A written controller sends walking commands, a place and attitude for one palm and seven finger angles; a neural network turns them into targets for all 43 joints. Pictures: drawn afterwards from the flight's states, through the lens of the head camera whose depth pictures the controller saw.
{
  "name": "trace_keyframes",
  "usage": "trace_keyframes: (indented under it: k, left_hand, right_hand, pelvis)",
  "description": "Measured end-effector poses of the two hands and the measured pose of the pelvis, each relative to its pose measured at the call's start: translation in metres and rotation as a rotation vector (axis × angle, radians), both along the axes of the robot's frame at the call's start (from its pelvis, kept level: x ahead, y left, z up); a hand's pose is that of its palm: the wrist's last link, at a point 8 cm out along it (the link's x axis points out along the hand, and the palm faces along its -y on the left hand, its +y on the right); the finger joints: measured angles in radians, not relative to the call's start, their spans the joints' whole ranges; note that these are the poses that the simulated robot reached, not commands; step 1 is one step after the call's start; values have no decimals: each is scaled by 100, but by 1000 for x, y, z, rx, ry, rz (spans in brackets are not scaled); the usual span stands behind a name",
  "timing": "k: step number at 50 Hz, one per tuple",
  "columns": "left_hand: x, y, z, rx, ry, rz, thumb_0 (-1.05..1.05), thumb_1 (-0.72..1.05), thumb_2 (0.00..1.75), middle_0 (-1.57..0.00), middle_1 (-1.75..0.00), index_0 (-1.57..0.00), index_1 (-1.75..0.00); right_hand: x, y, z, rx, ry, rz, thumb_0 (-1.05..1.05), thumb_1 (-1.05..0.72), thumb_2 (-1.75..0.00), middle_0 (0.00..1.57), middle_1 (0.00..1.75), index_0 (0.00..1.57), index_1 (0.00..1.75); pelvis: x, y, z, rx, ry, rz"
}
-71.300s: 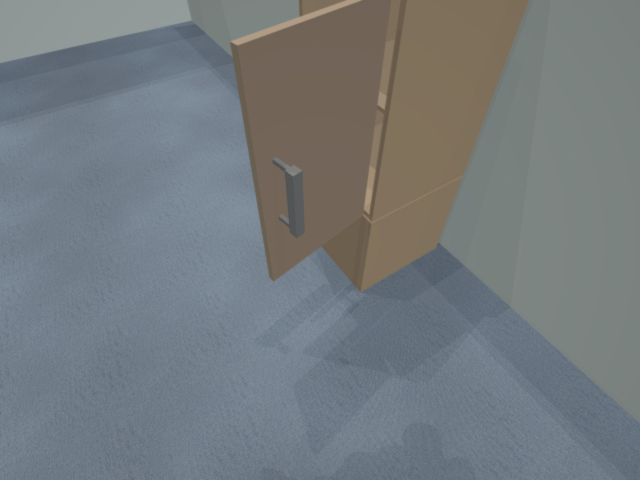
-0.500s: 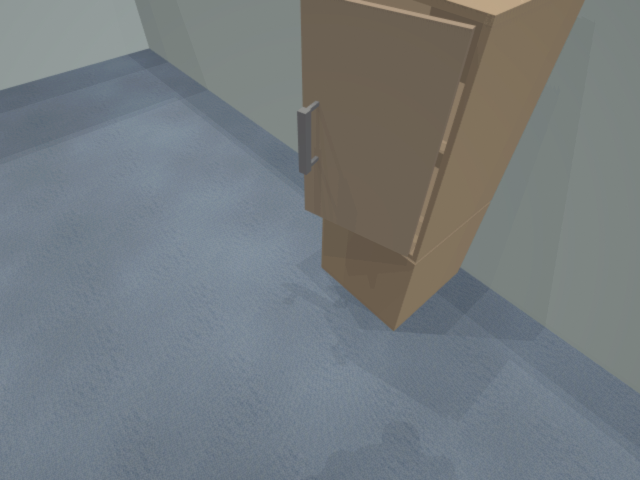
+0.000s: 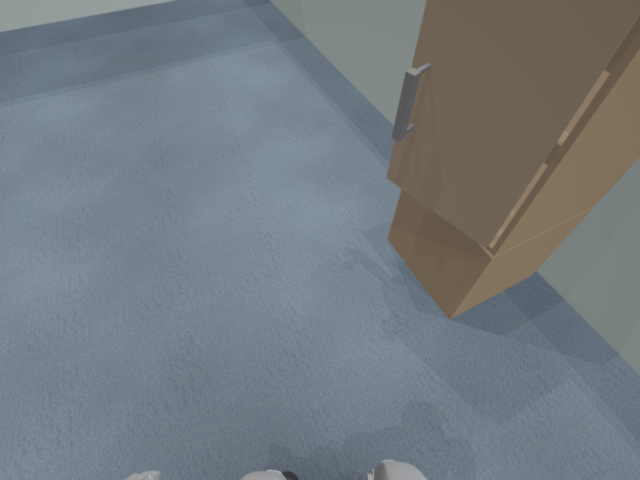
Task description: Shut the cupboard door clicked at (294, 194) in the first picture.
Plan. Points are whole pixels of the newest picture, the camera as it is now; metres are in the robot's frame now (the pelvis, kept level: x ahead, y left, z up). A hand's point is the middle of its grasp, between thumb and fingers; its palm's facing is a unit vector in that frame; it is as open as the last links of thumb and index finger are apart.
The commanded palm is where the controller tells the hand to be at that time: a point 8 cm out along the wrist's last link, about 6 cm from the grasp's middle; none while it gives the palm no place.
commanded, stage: walk to a spot facing it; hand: left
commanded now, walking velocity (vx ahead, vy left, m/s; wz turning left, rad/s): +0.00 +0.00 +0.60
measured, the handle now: (411, 103) +0.87 -0.18 -0.06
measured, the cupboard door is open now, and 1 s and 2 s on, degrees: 15 15 15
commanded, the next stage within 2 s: turn to face it in 1.56 s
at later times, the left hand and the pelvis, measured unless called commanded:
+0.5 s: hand out of the picture -0.04 +0.18 -0.18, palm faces +0.39 -0.89 -0.24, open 7.4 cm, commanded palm none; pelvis -0.02 -0.02 -0.01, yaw +22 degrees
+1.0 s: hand out of the picture -0.04 +0.15 -0.15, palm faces +0.65 -0.71 -0.27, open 7.4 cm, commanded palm none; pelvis +0.06 -0.02 +0.01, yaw +41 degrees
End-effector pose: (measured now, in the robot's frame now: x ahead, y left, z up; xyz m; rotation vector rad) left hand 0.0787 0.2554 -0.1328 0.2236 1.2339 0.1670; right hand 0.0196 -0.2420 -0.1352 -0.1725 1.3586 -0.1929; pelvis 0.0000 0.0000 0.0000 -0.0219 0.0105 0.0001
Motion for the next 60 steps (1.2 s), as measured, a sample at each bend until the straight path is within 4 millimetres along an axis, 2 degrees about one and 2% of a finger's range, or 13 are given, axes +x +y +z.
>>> trace_keyframes:
  k: [7, 11, 15, 20, 26, 29, 33, 38, 42, 45, 49, 53, 60]
  left_hand:
    - [-13, -11, 13, 43, -84, 76, 1, 91, 90, -20, -30, -20, -30]
    - [-45, -22, 14, 69, -66, 140, 1, 91, 90, -20, -30, -20, -30]
    - [-75, -33, 16, 57, -14, 201, 1, 91, 90, -20, -30, -20, -30]
    - [-105, -40, 8, 18, -1, 292, 1, 90, 90, -20, -30, -20, -30]
    - [-155, -29, -19, -23, 38, 431, 1, 90, 90, -20, -30, -20, -30]
    - [-172, -25, -20, -20, 83, 472, 1, 90, 90, -20, -30, -20, -30]
    - [-171, -21, -7, -12, 57, 508, 1, 91, 90, -20, -30, -20, -30]
    - [-150, -21, 9, 24, -21, 525, 1, 91, 90, -20, -30, -19, -30]
    - [-140, -30, 13, 77, -86, 569, 1, 91, 90, -20, -30, -20, -30]
    - [-146, -46, 19, 72, -65, 637, 1, 91, 90, -20, -30, -20, -30]
    - [-153, -71, 21, 17, 7, 715, 1, 91, 90, -20, -30, -20, -30]
    - [-160, -95, 16, -49, 59, 807, 1, 91, 90, -20, -30, -20, -30]
    - [-184, -125, 0, -169, 181, 983, 1, 90, 90, -20, -30, -20, -30]
  right_hand:
    - [24, -33, -6, 0, -18, 85, 1, -90, -90, 20, 30, 20, 30]
    - [48, -52, -10, -5, -42, 139, 1, -90, -90, 20, 30, 20, 30]
    - [73, -55, -1, -1, -78, 194, 1, -90, -90, 20, 30, 20, 30]
    - [104, -38, 4, 1, -88, 303, 1, -91, -90, 19, 30, 19, 30]
    - [145, 9, 1, -6, -158, 461, 1, -91, -90, 19, 30, 19, 30]
    - [154, 27, 6, 0, -185, 513, 1, -90, -90, 20, 30, 20, 30]
    - [155, 38, 8, 22, -172, 557, 1, -90, -90, 20, 30, 20, 30]
    - [158, 32, -3, 55, -112, 583, 1, -90, -90, 20, 30, 20, 30]
    - [175, 23, -21, 61, -52, 616, 1, -90, -90, 20, 30, 20, 30]
    - [197, 28, -16, 62, -31, 654, 1, -90, -90, 20, 30, 20, 30]
    - [231, 50, -3, 83, -50, 698, 1, -90, -90, 20, 30, 20, 30]
    - [266, 90, 3, 99, -61, 782, 1, -91, -90, 19, 30, 19, 30]
    - [332, 208, 3, 145, -141, 990, 1, -91, -90, 19, 30, 19, 30]
  pelvis:
    - [-10, -26, -3, 2, 18, 106]
    - [-14, -38, -6, 22, 9, 166]
    - [-13, -42, 0, 41, -1, 224]
    - [-13, -40, 0, 57, 1, 312]
    - [-19, -23, -16, 38, 12, 397]
    - [-20, -23, -13, 39, 10, 419]
    - [-15, -25, -5, 27, 9, 464]
    - [3, -32, -4, 28, 9, 520]
    - [25, -38, -13, 39, 5, 592]
    - [39, -34, -5, 43, 5, 638]
    - [58, -25, 6, 48, 18, 702]
    - [75, -11, 10, 50, 22, 768]
    - [98, 32, 0, 43, 8, 862]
